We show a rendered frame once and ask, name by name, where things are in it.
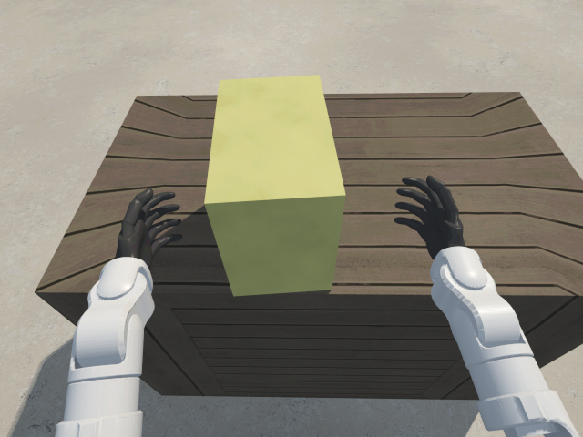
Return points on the right robot hand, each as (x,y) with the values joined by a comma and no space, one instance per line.
(441,227)

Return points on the carton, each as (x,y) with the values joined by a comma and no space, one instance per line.
(274,194)

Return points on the left robot hand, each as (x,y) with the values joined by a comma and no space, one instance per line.
(136,239)

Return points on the robot right forearm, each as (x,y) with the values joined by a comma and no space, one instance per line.
(513,393)

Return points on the pedestal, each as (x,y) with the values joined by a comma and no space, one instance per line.
(377,334)

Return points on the robot left forearm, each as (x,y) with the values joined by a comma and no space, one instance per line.
(107,353)

